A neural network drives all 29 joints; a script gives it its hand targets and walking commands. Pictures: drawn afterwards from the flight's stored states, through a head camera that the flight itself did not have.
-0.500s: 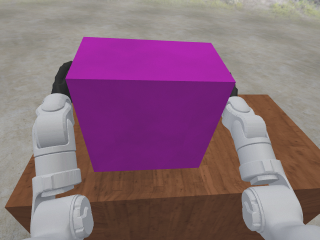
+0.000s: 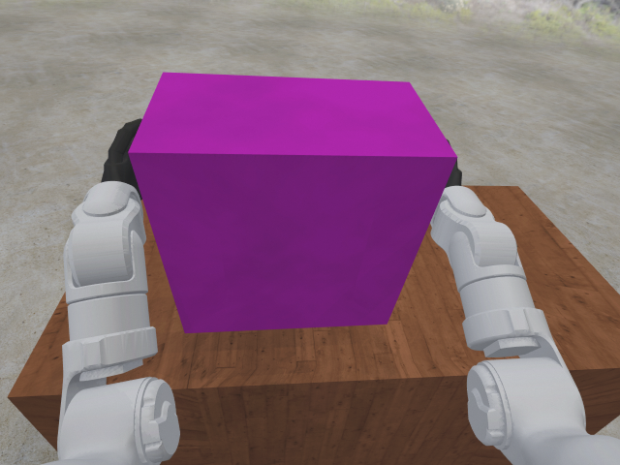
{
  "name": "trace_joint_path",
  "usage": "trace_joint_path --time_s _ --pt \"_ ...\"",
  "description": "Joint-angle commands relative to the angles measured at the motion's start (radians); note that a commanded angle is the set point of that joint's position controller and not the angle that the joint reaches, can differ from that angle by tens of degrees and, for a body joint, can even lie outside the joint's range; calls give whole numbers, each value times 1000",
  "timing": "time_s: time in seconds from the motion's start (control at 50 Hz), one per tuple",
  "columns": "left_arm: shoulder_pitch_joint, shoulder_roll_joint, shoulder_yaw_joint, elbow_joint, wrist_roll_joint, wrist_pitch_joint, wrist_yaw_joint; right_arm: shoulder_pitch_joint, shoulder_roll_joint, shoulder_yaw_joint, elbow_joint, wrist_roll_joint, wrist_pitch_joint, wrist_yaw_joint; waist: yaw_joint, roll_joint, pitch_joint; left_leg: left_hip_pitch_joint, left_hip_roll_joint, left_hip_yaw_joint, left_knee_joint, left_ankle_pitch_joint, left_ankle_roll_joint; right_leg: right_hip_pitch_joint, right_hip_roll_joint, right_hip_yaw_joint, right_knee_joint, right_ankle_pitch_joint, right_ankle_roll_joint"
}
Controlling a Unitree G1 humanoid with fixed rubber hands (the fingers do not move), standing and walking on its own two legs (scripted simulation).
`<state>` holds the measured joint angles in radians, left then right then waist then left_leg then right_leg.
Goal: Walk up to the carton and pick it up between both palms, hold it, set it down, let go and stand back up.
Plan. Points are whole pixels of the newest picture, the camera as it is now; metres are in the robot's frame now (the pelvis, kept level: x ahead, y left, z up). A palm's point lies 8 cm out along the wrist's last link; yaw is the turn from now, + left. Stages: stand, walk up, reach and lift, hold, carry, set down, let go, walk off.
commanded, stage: hold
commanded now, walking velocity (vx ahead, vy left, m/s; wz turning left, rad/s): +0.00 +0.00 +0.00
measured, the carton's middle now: (290, 215) +0.37 +0.01 +0.18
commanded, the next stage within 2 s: none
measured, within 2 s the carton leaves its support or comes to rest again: neither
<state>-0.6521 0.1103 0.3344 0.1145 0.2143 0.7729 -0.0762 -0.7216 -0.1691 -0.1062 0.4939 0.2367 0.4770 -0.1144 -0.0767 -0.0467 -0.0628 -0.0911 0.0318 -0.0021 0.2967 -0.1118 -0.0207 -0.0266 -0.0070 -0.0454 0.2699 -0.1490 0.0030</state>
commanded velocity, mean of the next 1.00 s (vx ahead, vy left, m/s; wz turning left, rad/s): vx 0.00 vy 0.00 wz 0.00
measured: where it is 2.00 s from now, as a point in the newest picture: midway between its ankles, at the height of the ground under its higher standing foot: outside the picture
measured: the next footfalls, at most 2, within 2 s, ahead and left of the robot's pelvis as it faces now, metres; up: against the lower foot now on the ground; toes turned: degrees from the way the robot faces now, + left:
none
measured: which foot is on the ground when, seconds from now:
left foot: down 0.00-1.00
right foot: down 0.00-1.00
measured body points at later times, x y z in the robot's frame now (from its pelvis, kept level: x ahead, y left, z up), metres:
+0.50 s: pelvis +0.01 +0.00 +0.00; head -0.06 +0.03 +0.44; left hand +0.37 +0.20 +0.23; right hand +0.38 -0.18 +0.23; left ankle +0.04 +0.13 -0.75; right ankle +0.01 -0.12 -0.75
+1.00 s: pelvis +0.00 +0.00 +0.00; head -0.06 +0.02 +0.45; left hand +0.37 +0.21 +0.24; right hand +0.38 -0.18 +0.23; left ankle +0.04 +0.13 -0.75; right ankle +0.01 -0.12 -0.75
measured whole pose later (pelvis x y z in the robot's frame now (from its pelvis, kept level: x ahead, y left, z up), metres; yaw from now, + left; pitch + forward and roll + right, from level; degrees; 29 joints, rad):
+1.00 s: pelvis +0.00 +0.00 +0.00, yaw +1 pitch -6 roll +0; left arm -0.66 0.12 0.35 0.12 0.22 0.77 -0.09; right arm -0.73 -0.15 -0.12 0.49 0.22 0.47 -0.12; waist -0.07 -0.05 -0.06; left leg -0.09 0.03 -0.01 0.29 -0.10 -0.02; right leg -0.02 -0.01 -0.05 0.27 -0.15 0.00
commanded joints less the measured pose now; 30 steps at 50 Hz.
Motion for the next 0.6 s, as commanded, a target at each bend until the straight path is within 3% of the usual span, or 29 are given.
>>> trace_joint_path --time_s 0.0,0.02,0.04,0.06,0.08,0.1,0.14,0.18,0.24,0.26,0.28,0.3,0.34,0.38,0.4,0.46,0.48,0.5,0.52,0.54,0.56,0.58 --pt "-643 -473 -466 -132 -181 -59 -137 -775 496 346 -329 118 -64 146 -14 83 -373 120 -74 27 -18 100 -1 47 52 11 -27 98 13" --pt "-610 -475 -430 -90 -152 -52 -139 -745 502 351 -285 114 -55 148 7 75 -327 91 -73 35 -32 76 6 54 54 3 -22 90 18" --pt "-611 -480 -437 -103 -162 -55 -139 -746 497 341 -288 104 -58 148 2 60 -334 96 -72 28 -32 81 12 73 45 15 -30 116 21" --pt "-623 -473 -447 -140 -161 -60 -132 -772 499 379 -317 127 -69 147 17 61 -366 113 -76 29 -10 147 3 75 60 8 -12 151 22" --pt "-605 -460 -425 -90 -156 -53 -137 -744 486 359 -274 118 -54 145 2 57 -325 125 -71 26 -12 157 4 54 56 16 -23 144 17" --pt "-597 -476 -436 -153 -169 -58 -134 -753 505 386 -337 142 -67 145 15 61 -391 149 -75 26 -7 193 -1 80 63 4 -14 168 16" --pt "-553 -460 -414 -127 -143 -50 -135 -739 498 400 -342 137 -65 135 35 24 -363 142 -77 37 -9 208 2 93 66 2 -18 210 29" --pt "-574 -477 -425 -131 -154 -46 -143 -739 482 382 -348 140 -65 135 9 40 -351 132 -77 29 -1 208 -2 98 63 4 -22 198 23" --pt "-545 -465 -433 -182 -161 -46 -138 -727 479 394 -367 138 -69 139 26 38 -365 145 -72 24 -2 217 2 80 71 1 -13 189 21" --pt "-564 -479 -452 -190 -176 -48 -135 -737 480 401 -401 139 -72 139 15 19 -402 156 -70 24 8 233 0 86 67 5 -12 213 20" --pt "-573 -473 -464 -184 -171 -47 -134 -721 474 371 -385 132 -68 137 -12 54 -369 150 -75 25 -2 217 -11 80 67 2 -18 213 18" --pt "-581 -481 -462 -168 -172 -52 -133 -728 457 354 -387 119 -67 136 -11 34 -363 146 -71 20 -9 185 -4 59 68 -2 -30 169 20" --pt "-602 -469 -479 -208 -184 -61 -133 -711 475 358 -362 125 -58 145 -7 55 -363 161 -66 10 -5 170 -4 53 59 4 -24 151 17" --pt "-590 -495 -511 -186 -198 -51 -132 -721 459 352 -398 114 -61 143 -35 71 -367 151 -66 21 3 177 -16 38 64 1 -17 158 16" --pt "-558 -474 -491 -190 -183 -49 -129 -708 468 366 -396 125 -58 142 -2 90 -370 147 -70 20 3 191 -12 61 60 12 -19 171 12" --pt "-557 -474 -461 -132 -165 -34 -145 -697 451 338 -305 114 -42 140 -27 88 -287 135 -59 13 -10 141 -8 37 60 12 -27 121 11" --pt "-568 -479 -477 -161 -165 -34 -146 -667 451 327 -309 106 -41 137 -48 112 -282 140 -65 27 -25 148 -20 44 57 12 -28 126 6" --pt "-588 -477 -493 -195 -174 -40 -142 -675 451 344 -313 108 -45 140 -35 119 -320 152 -57 17 -9 182 -23 47 61 16 -17 143 3" --pt "-558 -460 -452 -154 -158 -36 -144 -672 456 349 -311 118 -37 135 -14 88 -291 127 -63 21 -10 184 -16 71 62 12 -26 173 13" --pt "-533 -477 -445 -145 -151 -30 -145 -661 444 348 -296 114 -40 139 -9 95 -271 109 -62 20 -16 183 -15 67 65 9 -25 153 8" --pt "-560 -460 -465 -183 -163 -38 -143 -708 471 379 -362 134 -51 139 5 90 -356 147 -67 26 12 227 -15 79 65 7 -11 203 12" --pt "-534 -466 -465 -170 -163 -35 -143 -699 468 370 -342 139 -48 137 -9 89 -345 134 -70 30 1 208 -13 81 60 10 -16 201 15"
